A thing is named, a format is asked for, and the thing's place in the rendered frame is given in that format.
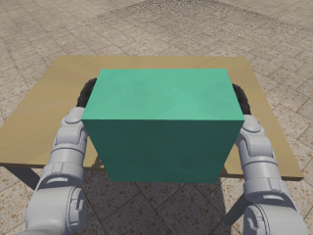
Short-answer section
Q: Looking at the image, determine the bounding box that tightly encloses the table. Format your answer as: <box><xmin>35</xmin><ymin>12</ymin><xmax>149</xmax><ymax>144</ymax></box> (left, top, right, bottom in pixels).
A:
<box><xmin>0</xmin><ymin>55</ymin><xmax>304</xmax><ymax>226</ymax></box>

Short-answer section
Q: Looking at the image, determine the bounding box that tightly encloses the left robot upper arm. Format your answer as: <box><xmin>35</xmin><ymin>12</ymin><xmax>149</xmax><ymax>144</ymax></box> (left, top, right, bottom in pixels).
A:
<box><xmin>13</xmin><ymin>186</ymin><xmax>87</xmax><ymax>235</ymax></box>

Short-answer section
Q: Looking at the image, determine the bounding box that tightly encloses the right robot upper arm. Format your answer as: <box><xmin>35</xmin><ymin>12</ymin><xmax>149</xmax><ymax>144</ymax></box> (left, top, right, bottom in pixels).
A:
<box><xmin>243</xmin><ymin>204</ymin><xmax>308</xmax><ymax>235</ymax></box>

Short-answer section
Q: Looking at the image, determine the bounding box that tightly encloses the carton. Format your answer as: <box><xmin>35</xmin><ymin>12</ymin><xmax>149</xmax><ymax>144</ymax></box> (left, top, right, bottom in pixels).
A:
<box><xmin>81</xmin><ymin>69</ymin><xmax>245</xmax><ymax>183</ymax></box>

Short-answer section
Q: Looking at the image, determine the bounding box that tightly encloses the right robot forearm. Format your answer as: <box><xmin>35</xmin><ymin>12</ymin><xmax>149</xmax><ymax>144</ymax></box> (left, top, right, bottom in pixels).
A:
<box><xmin>235</xmin><ymin>115</ymin><xmax>309</xmax><ymax>235</ymax></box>

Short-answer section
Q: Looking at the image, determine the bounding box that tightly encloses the left robot hand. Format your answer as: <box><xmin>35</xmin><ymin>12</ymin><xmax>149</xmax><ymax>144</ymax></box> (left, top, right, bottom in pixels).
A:
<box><xmin>76</xmin><ymin>77</ymin><xmax>97</xmax><ymax>109</ymax></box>

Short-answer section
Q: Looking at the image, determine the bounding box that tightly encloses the left robot forearm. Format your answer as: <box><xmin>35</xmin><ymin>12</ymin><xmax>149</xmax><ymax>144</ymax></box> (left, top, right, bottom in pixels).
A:
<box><xmin>24</xmin><ymin>107</ymin><xmax>89</xmax><ymax>229</ymax></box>

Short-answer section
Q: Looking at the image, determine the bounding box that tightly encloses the right robot hand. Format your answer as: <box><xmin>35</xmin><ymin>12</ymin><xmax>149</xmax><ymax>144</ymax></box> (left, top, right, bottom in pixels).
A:
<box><xmin>232</xmin><ymin>83</ymin><xmax>251</xmax><ymax>116</ymax></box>

